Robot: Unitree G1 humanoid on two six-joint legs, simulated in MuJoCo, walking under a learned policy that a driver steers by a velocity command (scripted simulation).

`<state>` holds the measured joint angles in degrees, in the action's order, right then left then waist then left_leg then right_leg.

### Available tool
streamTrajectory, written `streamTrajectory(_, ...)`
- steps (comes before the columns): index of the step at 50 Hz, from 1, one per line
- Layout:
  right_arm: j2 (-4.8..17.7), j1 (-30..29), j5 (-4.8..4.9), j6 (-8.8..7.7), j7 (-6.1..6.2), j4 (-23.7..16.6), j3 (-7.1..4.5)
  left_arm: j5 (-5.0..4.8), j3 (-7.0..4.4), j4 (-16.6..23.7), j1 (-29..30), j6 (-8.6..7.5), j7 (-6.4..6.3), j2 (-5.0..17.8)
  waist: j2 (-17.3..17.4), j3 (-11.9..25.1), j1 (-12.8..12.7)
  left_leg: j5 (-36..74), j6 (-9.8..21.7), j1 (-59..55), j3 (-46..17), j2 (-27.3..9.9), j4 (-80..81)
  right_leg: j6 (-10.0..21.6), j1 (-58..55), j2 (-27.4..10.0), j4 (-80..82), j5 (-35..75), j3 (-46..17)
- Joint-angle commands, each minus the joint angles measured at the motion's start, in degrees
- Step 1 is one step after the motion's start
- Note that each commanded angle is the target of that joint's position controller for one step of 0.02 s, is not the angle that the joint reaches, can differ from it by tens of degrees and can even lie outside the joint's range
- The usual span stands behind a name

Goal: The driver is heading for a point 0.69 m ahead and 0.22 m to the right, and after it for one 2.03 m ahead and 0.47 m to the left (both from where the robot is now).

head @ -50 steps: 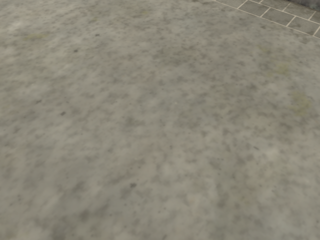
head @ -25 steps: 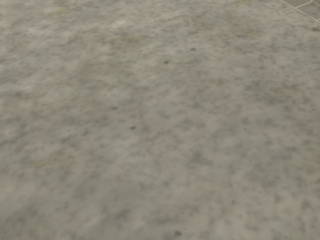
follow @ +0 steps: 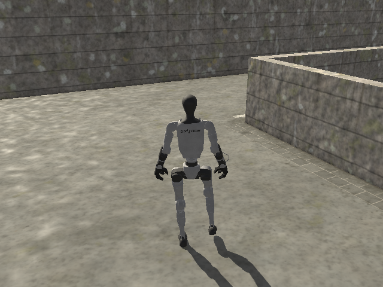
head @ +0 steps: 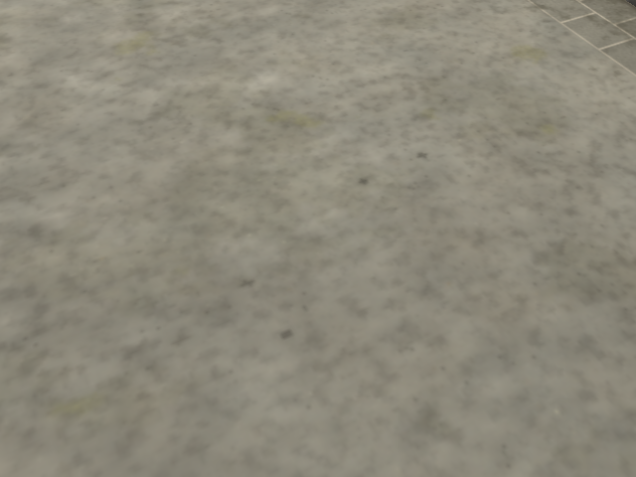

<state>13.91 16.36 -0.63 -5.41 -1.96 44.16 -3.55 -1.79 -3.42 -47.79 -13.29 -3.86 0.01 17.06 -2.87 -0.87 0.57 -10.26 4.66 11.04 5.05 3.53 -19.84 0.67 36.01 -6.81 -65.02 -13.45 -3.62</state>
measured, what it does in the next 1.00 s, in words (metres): walks ahead, turning right: right foot, then left foot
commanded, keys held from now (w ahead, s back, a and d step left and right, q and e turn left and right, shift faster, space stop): w+e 0.72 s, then w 0.14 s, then w+q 0.14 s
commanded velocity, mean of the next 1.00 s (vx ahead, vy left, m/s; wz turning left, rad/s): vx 0.50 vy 0.00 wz -0.42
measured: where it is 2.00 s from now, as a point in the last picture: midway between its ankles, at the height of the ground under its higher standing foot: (416, 275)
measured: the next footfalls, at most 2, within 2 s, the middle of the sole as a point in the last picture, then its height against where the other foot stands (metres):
right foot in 0.36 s outside the picture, level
left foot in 0.82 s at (342, 402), level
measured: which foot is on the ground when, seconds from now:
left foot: down 0.00-0.38, up 0.40-0.80, down 0.82-1.00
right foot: up 0.00-0.34, down 0.36-0.84, up 0.86-1.00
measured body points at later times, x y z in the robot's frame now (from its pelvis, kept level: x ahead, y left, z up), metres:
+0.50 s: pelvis +0.27 -0.08 -0.01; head +0.31 -0.09 +0.44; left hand +0.47 +0.15 -0.12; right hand +0.31 -0.37 -0.12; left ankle +0.21 +0.10 -0.64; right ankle +0.30 -0.15 -0.74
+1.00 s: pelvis +0.55 -0.11 +0.00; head +0.57 -0.10 +0.45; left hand +0.78 +0.07 -0.12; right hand +0.51 -0.39 -0.11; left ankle +0.62 -0.04 -0.74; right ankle +0.43 -0.20 -0.66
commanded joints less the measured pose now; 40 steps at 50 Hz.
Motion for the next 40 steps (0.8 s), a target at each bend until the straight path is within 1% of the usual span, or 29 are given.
streamTrajectory(1,6.6,-1.4,-0.47,-1.79,0.91,-2.0,-1.81,0.18,-1.03,2.2,-2.3,0.65,-0.34,2.5,5.7,0.2,-1.3,17.8,7.9,-2.3,-8.1,-16.5,11.6,-0.7,4.8,-0.9,3.5,8.2,-4.6)
streamTrajectory(4,7.0,-1.0,-0.34,-1.65,1.69,-0.9,-1.74,0.43,-1.04,3.2,1.0,0.21,0.25,2.0,5.7,-0.9,-0.3,17.7,5.9,-4.7,-3.4,-15.5,12.3,-0.5,6.0,0.7,12.7,17.3,-4.1)
streamTrajectory(7,8.1,0.4,0.0,-1.35,2.31,0.5,-1.84,0.71,-0.33,5.2,6.5,0.0,1.28,0.6,5.3,-2.9,2.0,17.6,4.6,-7.5,-0.3,-16.1,13.0,0.2,6.1,1.2,20.8,21.6,-0.7)
streamTrajectory(10,8.8,3.4,0.41,-0.34,2.69,2.5,-2.08,0.75,0.27,8.2,11.4,-0.09,2.44,-0.3,4.7,-4.7,4.1,21.1,4.3,-14.3,1.5,-18.2,10.9,1.3,9.6,1.4,25.5,18.8,1.7)
streamTrajectory(12,9.4,4.3,0.76,0.67,2.91,3.2,-2.23,0.68,0.4,10.3,13.7,-0.13,3.38,-0.4,4.8,-5.0,4.5,25.5,4.0,-18.2,2.5,-19.5,8.2,2.2,10.8,2.0,27.2,14.3,4.1)
streamTrajectory(13,9.8,3.9,0.88,1.17,3.06,3.2,-2.29,0.58,0.34,11.2,13.9,-0.13,3.83,-0.3,5.2,-4.6,3.9,30.4,3.6,-19.0,3.4,-19.7,6.1,3.0,9.4,2.8,28.0,11.5,5.6)
streamTrajectory(14,10.6,3.0,0.92,1.57,3.28,2.9,-2.43,0.49,0.06,11.8,13.2,-0.05,4.14,0.2,6.3,-3.3,2.9,39.3,2.9,-19.1,4.5,-19.6,3.2,4.0,6.0,4.4,28.5,8.7,7.6)
streamTrajectory(15,11.6,2.4,1.05,1.92,3.6,2.6,-2.65,0.49,-0.42,12.1,11.5,0.16,4.26,1.2,7.8,-1.2,1.5,49.5,2.3,-19.3,5.3,-19.5,-0.8,5.1,1.6,6.5,28.1,5.9,9.7)
streamTrajectory(16,12.5,1.8,1.13,2.3,3.94,2.4,-2.85,0.45,-1.21,11.7,7.5,0.39,4.22,2.6,9.2,1.6,-0.9,58.2,1.7,-18.8,5.9,-19.2,-7.0,6.5,-4.3,8.7,27.8,3.1,11.1)
streamTrajectory(17,13.2,0.7,1.29,2.59,4.15,2.1,-2.93,0.33,-2.59,10.4,0.2,0.51,3.88,5.2,9.1,5.6,-5.2,60.0,0.6,-15.7,6.6,-18.1,-17.0,8.4,-14.8,10.7,30.4,4.2,11.1)
streamTrajectory(18,13.0,-0.3,1.51,2.21,4.31,1.4,-2.66,0.57,-4.5,8.4,-9.2,0.79,2.83,9.1,6.2,10.3,-10.3,48.6,-1.6,-5.4,7.0,-15.5,-31.8,11.1,-31.3,9.3,34.8,8.0,5.7)
streamTrajectory(19,4.5,4.9,-0.75,0.8,3.34,-1.0,-0.15,0.69,-5.68,7.8,-11.8,0.92,1.69,15.4,-9.3,15.4,-5.6,-5.4,-4.9,19.5,5.1,-6.0,-53.6,19.6,-52.9,-6.1,34.8,10.5,-20.8)
streamTrajectory(20,5.5,3.6,0.61,-1.9,2.14,-2.6,0.51,1.0,-4.87,9.3,-12.7,0.13,1.87,13.9,-8.5,25.1,-6.2,-24.1,-5.3,31.3,-8.9,0.6,-65.1,27.5,-61.9,-14.0,44.9,3.6,-46.2)
streamTrajectory(21,9.3,-3.2,2.76,-3.36,1.38,-4.1,-0.62,1.42,-3.95,9.0,-11.6,-0.14,1.88,10.0,-3.2,18.8,-8.4,-18.9,-3.8,36.6,-12.6,-3.5,-64.5,23.1,-58.2,-11.4,46.7,3.7,-37.6)
streamTrajectory(22,9.0,-5.4,2.89,-3.89,1.34,-5.1,-0.26,0.93,-3.32,9.5,-7.8,-0.32,1.8,7.7,0.6,11.7,-6.1,-13.7,-3.0,36.1,-11.7,-6.0,-59.0,20.4,-49.0,-8.8,47.0,6.8,-29.0)
streamTrajectory(23,8.6,-5.7,1.62,-3.73,1.78,-4.5,-0.42,0.76,-2.75,10.5,-3.5,-0.31,1.83,6.1,4.6,7.2,-3.1,-11.3,-3.4,32.8,-10.8,-8.1,-53.6,18.3,-39.7,-6.3,47.7,12.1,-23.2)
streamTrajectory(24,9.3,-4.8,0.62,-3.0,2.03,-4.3,-1.0,1.13,-2.16,11.6,-0.8,-0.29,1.64,4.5,4.2,5.3,-1.0,-9.6,-4.0,28.7,-10.7,-9.5,-50.0,17.6,-33.4,-4.4,49.1,16.3,-19.4)
streamTrajectory(25,9.1,-3.7,0.3,-2.11,1.98,-4.4,-1.2,1.46,-2.04,12.3,0.2,-0.24,1.47,4.4,3.1,4.5,0.4,-8.6,-4.7,25.8,-10.5,-9.9,-47.9,17.4,-29.2,-3.2,50.5,17.7,-18.0)
streamTrajectory(27,7.6,-3.1,-0.26,-0.87,2.21,-4.7,-0.94,1.24,-2.41,12.3,0.1,-0.51,0.99,5.8,2.2,3.7,1.2,-6.7,-6.7,24.0,-9.0,-9.8,-42.9,17.6,-24.0,-2.0,51.7,22.4,-14.7)
streamTrajectory(29,6.2,-6.7,-0.48,-0.34,2.52,-6.0,-0.39,1.12,-2.85,11.9,-1.2,-0.44,0.23,7.4,1.3,2.3,0.4,-1.3,-8.3,23.9,-7.8,-8.9,-35.3,16.6,-20.6,-0.2,52.1,23.1,-11.6)
streamTrajectory(31,5.1,-11.5,-0.41,-0.38,2.42,-7.0,0.18,0.67,-2.97,11.3,-2.8,-0.02,-0.3,7.7,-0.3,1.9,-1.5,6.9,-8.7,21.9,-7.4,-7.1,-25.4,14.3,-19.4,2.3,51.1,19.4,-9.5)
streamTrajectory(32,4.7,-13.7,-0.22,-0.54,2.21,-7.4,0.39,0.51,-2.98,11.1,-3.6,0.23,-0.47,7.8,-1.2,1.9,-2.6,10.4,-8.7,20.4,-7.3,-6.1,-20.8,13.4,-19.2,3.0,50.4,17.0,-9.3)
streamTrajectory(34,5.2,-16.9,0.52,-0.87,1.71,-8.3,0.35,0.41,-3.07,10.5,-5.5,0.6,-0.57,8.1,-2.3,2.2,-4.2,14.1,-8.7,18.1,-7.3,-4.3,-15.2,12.4,-20.1,2.5,49.4,12.6,-11.2)
streamTrajectory(36,6.6,-18.6,1.0,-1.38,1.25,-9.1,-0.09,0.14,-3.08,10.1,-6.9,0.88,-0.62,8.0,-3.0,2.2,-4.6,12.9,-8.0,17.4,-8.7,-3.7,-11.7,11.9,-23.0,1.0,47.0,9.3,-14.9)
streamTrajectory(38,8.1,-17.5,1.05,-2.01,0.72,-8.9,-0.7,0.35,-2.86,9.7,-7.1,0.98,-0.82,7.2,-3.9,2.5,-3.9,10.5,-6.5,16.3,-9.3,-4.0,-9.4,11.1,-26.9,-1.2,44.2,7.6,-17.9)
streamTrajectory(39,8.6,-16.1,1.01,-2.33,0.59,-8.6,-0.98,0.55,-2.83,9.6,-6.9,1.03,-0.86,7.0,-4.8,2.5,-3.1,8.7,-5.4,14.6,-8.9,-4.2,-8.8,10.6,-27.9,-1.8,42.7,8.4,-18.8)
streamTrajectory(40,8.8,-13.1,0.84,-2.61,0.64,-7.8,-1.36,0.67,-2.64,9.6,-6.1,1.14,-0.84,6.4,-5.3,3.0,-1.3,8.1,-4.1,10.7,-7.8,-3.9,-6.8,9.7,-28.1,-1.1,40.4,10.4,-18.8)
Keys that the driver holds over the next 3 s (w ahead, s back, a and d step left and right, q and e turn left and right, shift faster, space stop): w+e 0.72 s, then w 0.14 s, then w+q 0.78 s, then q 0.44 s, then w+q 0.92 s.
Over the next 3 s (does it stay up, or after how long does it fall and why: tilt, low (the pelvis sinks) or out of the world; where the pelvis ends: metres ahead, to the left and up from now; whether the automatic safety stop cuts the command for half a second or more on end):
stays up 1.28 -0.04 0.00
